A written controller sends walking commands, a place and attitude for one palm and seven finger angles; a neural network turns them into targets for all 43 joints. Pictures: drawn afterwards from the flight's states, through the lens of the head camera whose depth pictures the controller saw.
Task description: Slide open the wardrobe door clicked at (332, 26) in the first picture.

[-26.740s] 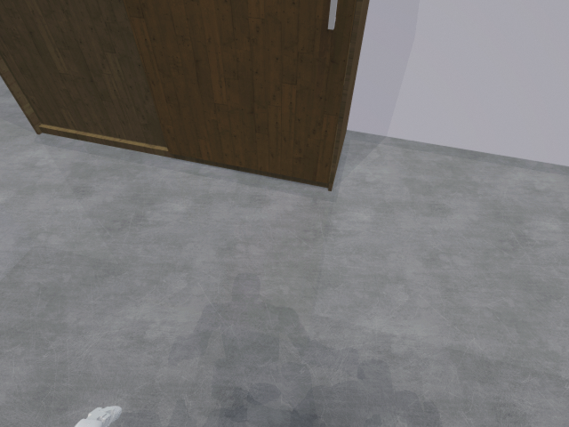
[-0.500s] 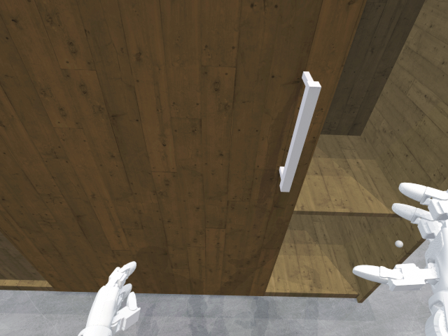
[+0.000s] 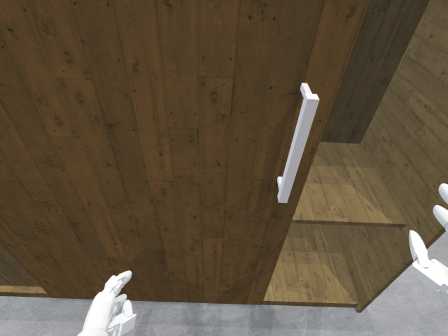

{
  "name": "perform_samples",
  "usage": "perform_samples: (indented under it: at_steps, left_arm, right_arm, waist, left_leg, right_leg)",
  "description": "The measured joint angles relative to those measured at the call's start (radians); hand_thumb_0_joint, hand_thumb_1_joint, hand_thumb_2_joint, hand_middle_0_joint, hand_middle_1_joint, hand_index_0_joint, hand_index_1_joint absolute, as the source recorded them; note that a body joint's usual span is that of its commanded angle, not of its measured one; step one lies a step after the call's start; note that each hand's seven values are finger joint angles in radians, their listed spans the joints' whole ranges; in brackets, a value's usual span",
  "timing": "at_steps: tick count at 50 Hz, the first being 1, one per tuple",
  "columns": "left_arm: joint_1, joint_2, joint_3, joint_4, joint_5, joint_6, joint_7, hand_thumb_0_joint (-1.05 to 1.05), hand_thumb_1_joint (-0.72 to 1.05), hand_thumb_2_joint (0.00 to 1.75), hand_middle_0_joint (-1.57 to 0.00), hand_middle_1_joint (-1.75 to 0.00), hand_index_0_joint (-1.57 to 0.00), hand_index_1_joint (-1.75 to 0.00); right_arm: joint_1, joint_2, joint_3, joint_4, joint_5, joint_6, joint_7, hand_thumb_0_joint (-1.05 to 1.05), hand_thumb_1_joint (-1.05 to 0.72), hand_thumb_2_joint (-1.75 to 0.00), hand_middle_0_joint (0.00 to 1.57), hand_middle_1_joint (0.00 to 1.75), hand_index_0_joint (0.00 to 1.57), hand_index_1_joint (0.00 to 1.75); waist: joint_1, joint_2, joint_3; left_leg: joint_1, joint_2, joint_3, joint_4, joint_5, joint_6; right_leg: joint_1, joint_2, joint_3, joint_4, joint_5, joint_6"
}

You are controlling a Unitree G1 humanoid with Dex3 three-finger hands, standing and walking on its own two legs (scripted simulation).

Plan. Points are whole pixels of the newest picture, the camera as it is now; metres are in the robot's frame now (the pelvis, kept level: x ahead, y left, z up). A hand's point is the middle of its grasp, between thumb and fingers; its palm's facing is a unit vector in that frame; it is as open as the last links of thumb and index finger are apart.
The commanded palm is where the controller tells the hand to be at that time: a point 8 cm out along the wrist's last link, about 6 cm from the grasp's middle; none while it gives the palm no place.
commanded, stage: draw the hand back to the body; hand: right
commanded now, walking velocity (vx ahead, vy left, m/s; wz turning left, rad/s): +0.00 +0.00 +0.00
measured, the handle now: (292, 149) +0.42 -0.14 +0.15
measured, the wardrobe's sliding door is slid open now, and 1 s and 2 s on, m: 0.43 0.43 0.43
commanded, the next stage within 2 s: step back with the hand held close in 0.38 s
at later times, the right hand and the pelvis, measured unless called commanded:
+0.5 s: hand (422, 262) +0.18 -0.26 +0.15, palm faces +0.47 +0.81 -0.34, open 7.4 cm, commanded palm +0.13 -0.29 +0.17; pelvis -0.01 +0.01 +0.00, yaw +0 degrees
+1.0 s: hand out of the picture +0.15 -0.28 +0.15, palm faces +0.42 +0.77 -0.48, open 7.4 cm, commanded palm +0.09 -0.32 +0.17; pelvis -0.06 -0.02 -0.01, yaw +1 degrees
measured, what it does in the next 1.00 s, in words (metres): shifts its weight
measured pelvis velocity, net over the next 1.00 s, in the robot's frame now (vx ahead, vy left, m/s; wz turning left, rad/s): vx -0.06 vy -0.02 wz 0.01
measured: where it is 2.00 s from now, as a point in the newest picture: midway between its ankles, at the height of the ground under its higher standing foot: outside the picture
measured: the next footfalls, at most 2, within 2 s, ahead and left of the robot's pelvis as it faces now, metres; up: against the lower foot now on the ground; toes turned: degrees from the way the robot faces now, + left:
left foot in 1.56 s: -0.17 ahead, +0.07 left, +0.00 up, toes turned +3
right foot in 1.96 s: -0.13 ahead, -0.13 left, +0.00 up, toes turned +3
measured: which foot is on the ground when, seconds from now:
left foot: down 0.00-1.00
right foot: down 0.00-1.00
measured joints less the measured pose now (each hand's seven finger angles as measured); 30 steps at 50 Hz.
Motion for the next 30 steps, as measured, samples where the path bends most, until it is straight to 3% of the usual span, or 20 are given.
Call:
perform_samples:
  at_steps: [11, 26, 30]
  left_arm:
    - [-0.002, -0.003, -0.002, 0.003, 0.003, -0.001, 0.003, 0.01, 0.9, 0.9, -0.2, -0.3, -0.21, -0.3]
    - [0.002, -0.006, 0.0, 0.013, 0.003, -0.005, 0.007, 0.01, 0.9, 0.9, -0.2, -0.3, -0.21, -0.3]
    - [-0.006, 0.003, -0.003, -0.011, 0.0, 0.027, 0.002, 0.01, 0.9, 0.9, -0.2, -0.3, -0.21, -0.3]
  right_arm:
    - [-0.007, 0.013, -0.002, 0.001, -0.002, 0.004, -0.006, 0.01, -0.84, -0.88, 0.21, 0.33, 0.21, 0.33]
    - [-0.015, 0.008, -0.003, 0.013, 0.001, 0.001, -0.002, 0.01, -0.89, -0.9, 0.21, 0.3, 0.21, 0.3]
    - [-0.031, -0.013, -0.052, 0.008, -0.011, -0.049, -0.008, 0.01, -0.88, -0.9, 0.21, 0.3, 0.21, 0.3]
  waist:
    - [-0.007, 0.0, 0.006]
    - [0.001, -0.002, 0.014]
    - [0.017, -0.004, -0.006]
  left_leg:
    - [0.006, -0.002, 0.007, -0.01, 0.006, 0.003]
    - [0.014, -0.011, 0.008, -0.023, 0.018, 0.009]
    - [-0.033, -0.022, 0.014, -0.028, 0.031, 0.009]
  right_leg:
    - [0.002, -0.002, 0.008, -0.007, 0.008, 0.003]
    - [0.008, -0.01, 0.008, -0.015, 0.016, 0.009]
    - [-0.059, -0.021, 0.015, 0.02, 0.01, 0.007]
